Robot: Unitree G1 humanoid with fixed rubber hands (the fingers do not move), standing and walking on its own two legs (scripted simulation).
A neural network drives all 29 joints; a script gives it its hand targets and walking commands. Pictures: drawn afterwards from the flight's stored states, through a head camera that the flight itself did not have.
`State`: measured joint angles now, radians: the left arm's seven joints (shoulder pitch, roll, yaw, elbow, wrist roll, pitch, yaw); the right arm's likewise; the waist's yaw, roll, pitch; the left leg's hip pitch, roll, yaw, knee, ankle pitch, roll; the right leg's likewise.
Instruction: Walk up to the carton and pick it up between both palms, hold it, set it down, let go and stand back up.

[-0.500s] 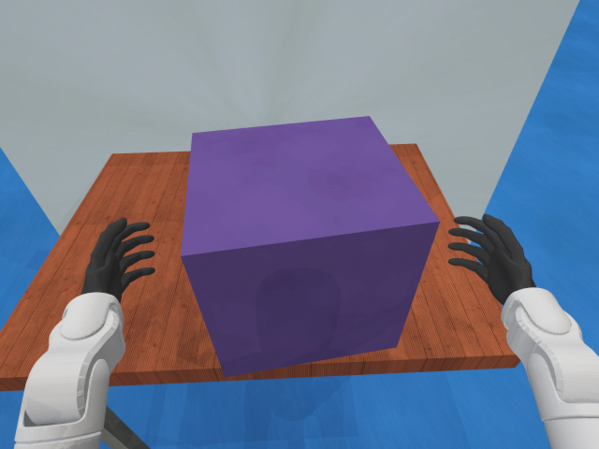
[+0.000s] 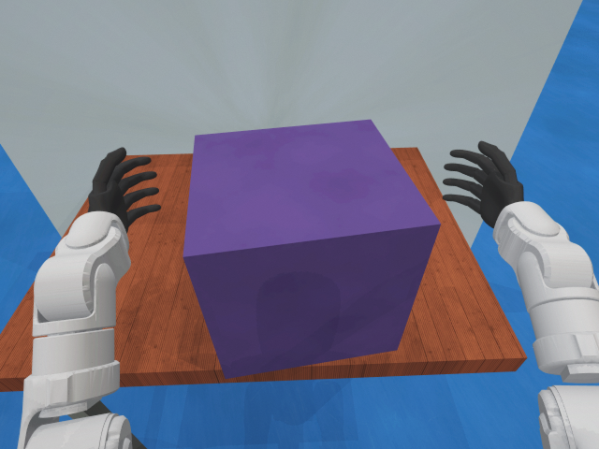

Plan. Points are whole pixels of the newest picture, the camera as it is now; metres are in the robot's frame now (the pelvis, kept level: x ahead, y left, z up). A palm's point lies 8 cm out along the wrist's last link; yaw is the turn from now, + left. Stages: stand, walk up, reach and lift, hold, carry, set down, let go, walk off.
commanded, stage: reach and lift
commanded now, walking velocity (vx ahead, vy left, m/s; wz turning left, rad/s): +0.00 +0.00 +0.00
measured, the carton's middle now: (299, 246) +0.41 +0.01 +0.06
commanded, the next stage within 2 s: none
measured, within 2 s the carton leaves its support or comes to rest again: neither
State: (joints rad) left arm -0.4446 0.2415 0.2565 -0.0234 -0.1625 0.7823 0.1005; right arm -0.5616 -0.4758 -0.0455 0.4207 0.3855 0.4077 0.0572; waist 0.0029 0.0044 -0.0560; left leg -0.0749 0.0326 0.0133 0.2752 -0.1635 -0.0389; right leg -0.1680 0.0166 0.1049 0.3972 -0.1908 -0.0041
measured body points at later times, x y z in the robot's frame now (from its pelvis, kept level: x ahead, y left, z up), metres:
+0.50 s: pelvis +0.00 +0.00 +0.00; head -0.03 -0.01 +0.45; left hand +0.39 +0.23 +0.24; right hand +0.43 -0.23 +0.23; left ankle -0.01 +0.15 -0.75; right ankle +0.02 -0.12 -0.75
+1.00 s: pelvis -0.01 +0.00 +0.00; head -0.01 +0.00 +0.45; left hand +0.42 +0.23 +0.19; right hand +0.44 -0.23 +0.19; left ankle -0.01 +0.15 -0.75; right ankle +0.02 -0.12 -0.75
